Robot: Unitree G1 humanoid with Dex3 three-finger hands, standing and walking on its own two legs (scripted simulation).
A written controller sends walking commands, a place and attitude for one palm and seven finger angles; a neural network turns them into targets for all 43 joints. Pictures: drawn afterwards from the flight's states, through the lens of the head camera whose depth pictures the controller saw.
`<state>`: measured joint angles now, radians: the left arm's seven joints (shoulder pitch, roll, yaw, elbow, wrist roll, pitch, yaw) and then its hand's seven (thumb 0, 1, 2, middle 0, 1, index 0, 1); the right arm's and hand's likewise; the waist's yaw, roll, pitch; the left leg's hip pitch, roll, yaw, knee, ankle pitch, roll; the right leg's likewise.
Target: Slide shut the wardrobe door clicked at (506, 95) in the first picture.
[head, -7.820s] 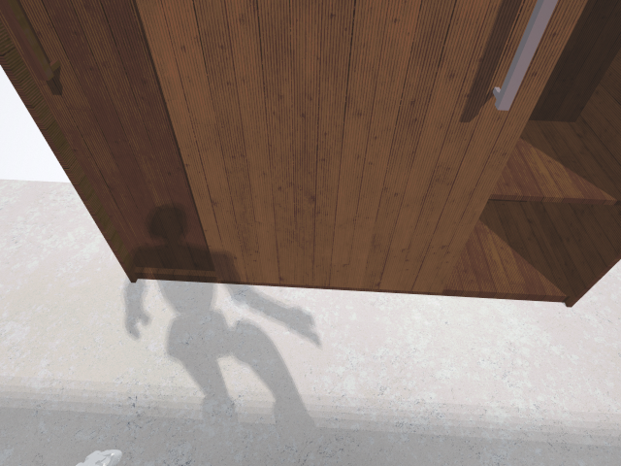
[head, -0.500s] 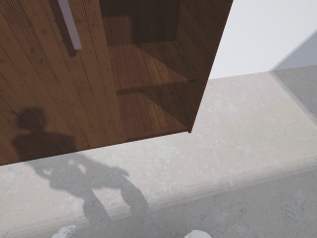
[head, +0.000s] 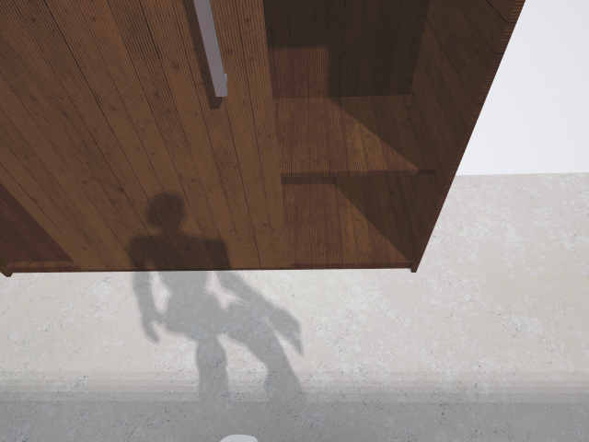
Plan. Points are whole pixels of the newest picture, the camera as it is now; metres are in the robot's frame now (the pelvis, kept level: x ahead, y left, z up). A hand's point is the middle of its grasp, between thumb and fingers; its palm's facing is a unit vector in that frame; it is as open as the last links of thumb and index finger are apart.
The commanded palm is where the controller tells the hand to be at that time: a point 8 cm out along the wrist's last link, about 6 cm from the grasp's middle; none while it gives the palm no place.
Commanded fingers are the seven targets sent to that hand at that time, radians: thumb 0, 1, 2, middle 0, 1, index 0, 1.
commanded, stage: take the last steps up to it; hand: left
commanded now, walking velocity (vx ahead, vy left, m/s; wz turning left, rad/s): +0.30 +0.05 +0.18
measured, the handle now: (207, 14) +0.79 +0.22 +0.22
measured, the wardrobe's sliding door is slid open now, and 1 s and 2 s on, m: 0.49 0.49 0.49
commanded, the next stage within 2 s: come to a stop and stand still in 0.94 s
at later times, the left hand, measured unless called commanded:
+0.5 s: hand out of the picture +0.10 +0.22 -0.17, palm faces +0.10 -0.98 -0.19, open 7.4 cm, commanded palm none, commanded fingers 0.00 0.90 0.90 -0.20 -0.30 -0.20 -0.30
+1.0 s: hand (199, 405) +0.20 +0.19 -0.18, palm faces +0.19 -0.97 -0.15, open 7.3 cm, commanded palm none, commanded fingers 0.00 0.90 0.90 -0.20 -0.30 -0.20 -0.30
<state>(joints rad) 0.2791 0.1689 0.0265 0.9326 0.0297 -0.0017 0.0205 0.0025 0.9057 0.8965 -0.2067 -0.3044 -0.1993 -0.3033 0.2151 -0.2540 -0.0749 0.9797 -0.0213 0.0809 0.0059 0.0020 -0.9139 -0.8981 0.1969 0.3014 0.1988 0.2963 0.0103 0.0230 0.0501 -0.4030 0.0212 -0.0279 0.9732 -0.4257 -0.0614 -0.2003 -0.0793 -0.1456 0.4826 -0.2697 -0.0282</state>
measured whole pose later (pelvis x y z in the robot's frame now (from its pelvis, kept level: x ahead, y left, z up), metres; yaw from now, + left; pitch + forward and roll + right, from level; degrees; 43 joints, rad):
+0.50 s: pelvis +0.08 +0.03 +0.00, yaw +3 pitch -1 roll +1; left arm 0.26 0.18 0.04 1.03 0.02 0.01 -0.03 0.00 0.91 0.90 -0.20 -0.30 -0.19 -0.30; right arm 0.39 -0.16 -0.02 1.09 -0.02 -0.04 -0.02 0.00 -0.92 -0.90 0.20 0.30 0.20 0.30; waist 0.00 -0.01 0.02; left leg 0.03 -0.02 0.05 0.31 -0.32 0.02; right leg -0.50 -0.11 -0.08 0.80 -0.27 0.04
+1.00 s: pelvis +0.25 +0.03 +0.00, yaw +6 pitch +0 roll -2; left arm 0.37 0.14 0.04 1.10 0.03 -0.06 0.00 0.00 0.92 0.90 -0.20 -0.30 -0.20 -0.30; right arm 0.22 -0.18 -0.05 1.01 -0.03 -0.02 0.01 0.00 -0.93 -0.90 0.20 0.30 0.20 0.30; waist 0.03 0.01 0.00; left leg -0.43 0.09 0.08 0.66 -0.23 0.00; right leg -0.09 -0.03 -0.17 0.38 -0.28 0.00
